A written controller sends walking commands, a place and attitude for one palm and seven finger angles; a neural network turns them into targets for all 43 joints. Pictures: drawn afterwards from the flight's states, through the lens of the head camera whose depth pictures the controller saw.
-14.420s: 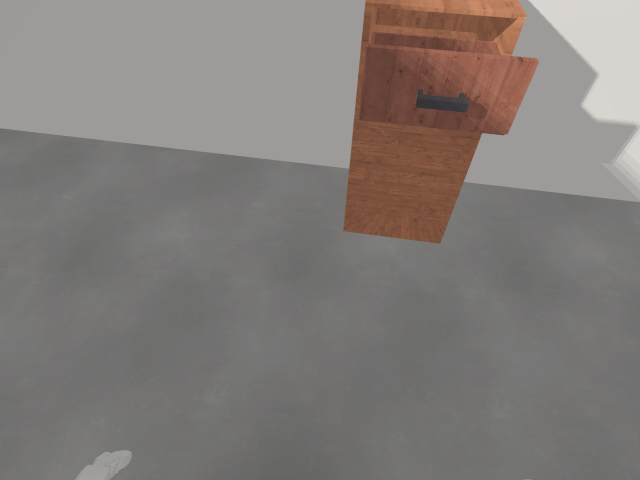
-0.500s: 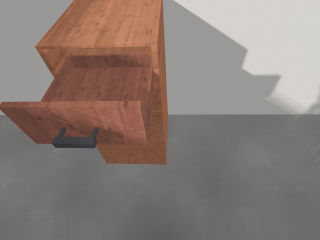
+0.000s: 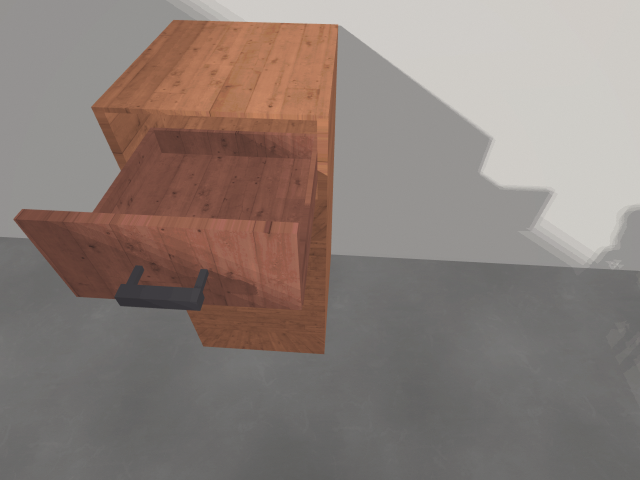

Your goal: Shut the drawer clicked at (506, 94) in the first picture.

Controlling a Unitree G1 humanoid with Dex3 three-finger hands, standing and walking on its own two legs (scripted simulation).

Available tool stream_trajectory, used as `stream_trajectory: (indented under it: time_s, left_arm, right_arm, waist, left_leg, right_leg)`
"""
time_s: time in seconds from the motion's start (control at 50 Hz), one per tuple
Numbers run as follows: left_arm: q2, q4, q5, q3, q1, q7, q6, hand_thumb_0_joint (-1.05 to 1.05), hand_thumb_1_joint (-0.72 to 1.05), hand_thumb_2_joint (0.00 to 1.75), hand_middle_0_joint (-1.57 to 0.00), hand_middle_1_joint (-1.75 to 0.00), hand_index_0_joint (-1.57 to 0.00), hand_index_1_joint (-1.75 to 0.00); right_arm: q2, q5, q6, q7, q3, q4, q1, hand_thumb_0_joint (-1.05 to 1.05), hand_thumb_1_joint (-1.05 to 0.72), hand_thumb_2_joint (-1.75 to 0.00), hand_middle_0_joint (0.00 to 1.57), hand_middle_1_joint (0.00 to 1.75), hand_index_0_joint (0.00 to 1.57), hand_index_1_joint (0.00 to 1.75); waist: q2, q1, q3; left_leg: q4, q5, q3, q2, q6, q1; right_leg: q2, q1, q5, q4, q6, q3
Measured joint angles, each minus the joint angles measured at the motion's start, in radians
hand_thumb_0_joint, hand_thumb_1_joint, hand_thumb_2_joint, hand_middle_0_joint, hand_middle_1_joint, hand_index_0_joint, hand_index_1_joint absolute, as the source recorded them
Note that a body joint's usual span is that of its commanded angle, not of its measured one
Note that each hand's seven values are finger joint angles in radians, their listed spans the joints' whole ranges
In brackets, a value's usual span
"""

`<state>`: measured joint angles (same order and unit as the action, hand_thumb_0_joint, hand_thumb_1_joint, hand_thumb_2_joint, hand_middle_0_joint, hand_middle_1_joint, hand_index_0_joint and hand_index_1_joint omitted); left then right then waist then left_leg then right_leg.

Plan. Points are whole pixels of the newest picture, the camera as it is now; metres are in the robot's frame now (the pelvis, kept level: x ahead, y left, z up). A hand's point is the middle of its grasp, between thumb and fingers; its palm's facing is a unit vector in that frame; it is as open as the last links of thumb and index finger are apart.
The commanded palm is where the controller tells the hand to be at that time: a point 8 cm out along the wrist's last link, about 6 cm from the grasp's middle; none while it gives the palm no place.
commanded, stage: look again from close up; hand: left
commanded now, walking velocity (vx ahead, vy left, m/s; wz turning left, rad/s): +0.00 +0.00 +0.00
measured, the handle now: (165, 285) +0.36 +0.24 +0.03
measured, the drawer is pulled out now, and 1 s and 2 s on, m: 0.28 0.28 0.28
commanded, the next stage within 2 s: raise the hand and make a fist in 0.32 s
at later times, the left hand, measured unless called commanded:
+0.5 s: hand out of the picture +0.03 +0.20 -0.15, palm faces +0.12 -0.97 -0.23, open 7.2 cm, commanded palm +0.10 +0.22 -0.06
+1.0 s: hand out of the picture +0.12 +0.20 +0.00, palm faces +0.18 -0.98 -0.06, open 5.1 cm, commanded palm +0.12 +0.23 +0.01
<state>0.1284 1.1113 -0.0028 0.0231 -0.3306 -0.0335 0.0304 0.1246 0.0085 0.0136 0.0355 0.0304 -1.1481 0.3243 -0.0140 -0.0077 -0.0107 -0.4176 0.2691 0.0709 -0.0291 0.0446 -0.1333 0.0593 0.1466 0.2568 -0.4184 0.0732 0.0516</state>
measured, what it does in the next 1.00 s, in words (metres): lowers itself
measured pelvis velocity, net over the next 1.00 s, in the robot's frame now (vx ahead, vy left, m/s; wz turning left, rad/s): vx -0.05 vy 0.00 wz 0.07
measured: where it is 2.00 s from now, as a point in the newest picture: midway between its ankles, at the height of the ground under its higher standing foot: outside the picture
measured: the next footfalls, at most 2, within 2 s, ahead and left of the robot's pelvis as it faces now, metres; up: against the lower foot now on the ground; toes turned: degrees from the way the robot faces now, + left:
none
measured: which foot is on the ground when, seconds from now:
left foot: down 0.00-1.00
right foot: down 0.00-1.00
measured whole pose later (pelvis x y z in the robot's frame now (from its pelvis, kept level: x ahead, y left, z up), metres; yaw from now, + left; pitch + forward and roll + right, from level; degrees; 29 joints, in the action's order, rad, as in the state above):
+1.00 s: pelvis -0.05 +0.00 -0.06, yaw +4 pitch +7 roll -2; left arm 0.22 -0.10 0.22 -0.09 -0.52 0.13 0.45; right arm 0.25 -0.02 0.18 0.02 0.00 -0.45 0.15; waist -0.01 0.05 0.09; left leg -1.02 0.46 0.01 -0.02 0.05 -0.68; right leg 0.03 0.64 0.45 -0.97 0.09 0.15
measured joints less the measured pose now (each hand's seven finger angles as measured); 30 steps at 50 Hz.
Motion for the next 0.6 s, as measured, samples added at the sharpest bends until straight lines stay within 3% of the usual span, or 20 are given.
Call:
stream_trajectory:
  time_s: [0.44, 0.48, 0.52, 0.6]
  left_arm:
    - [-0.012, 0.009, -0.007, 0.003, -0.001, -0.013, 0.002, 0.01, 0.92, 0.9, -0.2, -0.3, -0.2, -0.3]
    - [0.02, -0.329, 0.051, -0.002, -0.115, -0.039, -0.133, 0.04, 0.96, 0.89, -0.21, -0.3, -0.2, -0.3]
    - [0.064, -0.599, 0.088, -0.004, -0.192, -0.079, -0.094, 0.07, 0.99, 0.89, -0.22, -0.31, -0.21, -0.31]
    - [0.077, -0.94, 0.141, 0.005, -0.153, -0.093, -0.027, 0.06, 0.98, 0.89, -0.25, -0.35, -0.24, -0.35]
  right_arm:
    - [-0.003, -0.004, 0.007, 0.005, -0.002, -0.009, -0.012, 0.01, -0.91, -0.89, 0.2, 0.3, 0.2, 0.3]
    - [0.01, -0.017, 0.052, 0.019, 0.004, 0.092, 0.021, 0.01, -0.92, -0.89, 0.2, 0.3, 0.2, 0.3]
    - [0.041, -0.034, 0.148, 0.037, -0.009, 0.159, 0.053, 0.02, -0.93, -0.89, 0.21, 0.3, 0.2, 0.3]
    - [0.135, -0.052, 0.241, 0.041, -0.03, 0.284, 0.032, 0.03, -0.93, -0.89, 0.2, 0.3, 0.2, 0.3]
  waist:
    - [0.014, 0.003, -0.001]
    - [0.019, 0.004, -0.01]
    - [0.018, 0.006, 0.009]
    - [-0.04, -0.017, 0.049]
  left_leg:
    - [-0.024, 0.018, 0.009, -0.013, 0.014, -0.004]
    - [-0.039, 0.028, 0.013, -0.015, 0.017, -0.018]
    - [-0.039, 0.021, 0.012, -0.033, 0.02, -0.031]
    - [-0.113, 0.035, -0.019, -0.051, 0.036, -0.098]
  right_leg:
    - [-0.014, 0.007, 0.024, -0.031, -0.02, -0.009]
    - [-0.017, 0.029, 0.029, -0.059, -0.022, -0.012]
    - [-0.036, 0.058, 0.05, -0.1, -0.025, -0.011]
    - [-0.059, 0.103, 0.071, -0.153, -0.034, 0.025]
